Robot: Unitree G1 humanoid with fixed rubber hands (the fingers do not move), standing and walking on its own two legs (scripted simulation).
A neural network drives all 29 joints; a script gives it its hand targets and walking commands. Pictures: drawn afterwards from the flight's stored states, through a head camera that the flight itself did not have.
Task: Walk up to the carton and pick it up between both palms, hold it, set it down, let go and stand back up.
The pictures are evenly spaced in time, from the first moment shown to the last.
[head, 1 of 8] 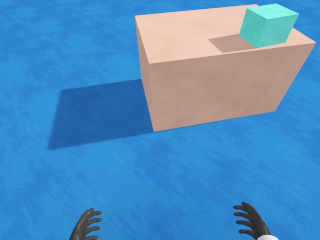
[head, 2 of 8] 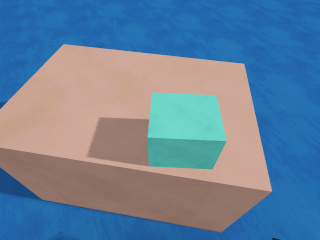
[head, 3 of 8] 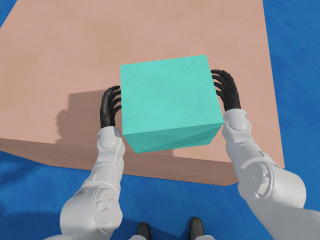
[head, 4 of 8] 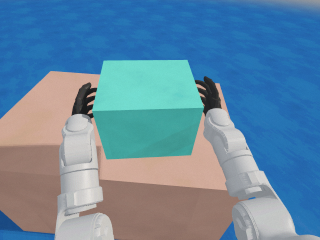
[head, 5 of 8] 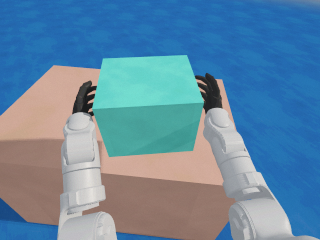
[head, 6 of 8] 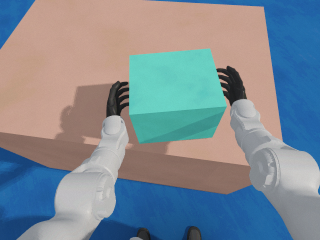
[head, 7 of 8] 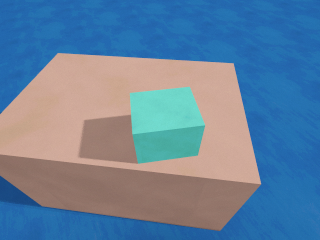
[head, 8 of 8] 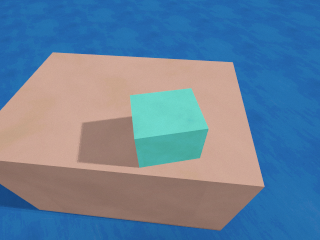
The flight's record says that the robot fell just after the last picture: no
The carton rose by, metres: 0.23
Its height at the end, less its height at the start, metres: +0.00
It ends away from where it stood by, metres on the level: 0.03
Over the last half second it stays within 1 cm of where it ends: yes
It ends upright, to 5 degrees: yes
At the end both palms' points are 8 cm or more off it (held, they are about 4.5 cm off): yes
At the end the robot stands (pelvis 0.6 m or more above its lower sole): yes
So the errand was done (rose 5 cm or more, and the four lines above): yes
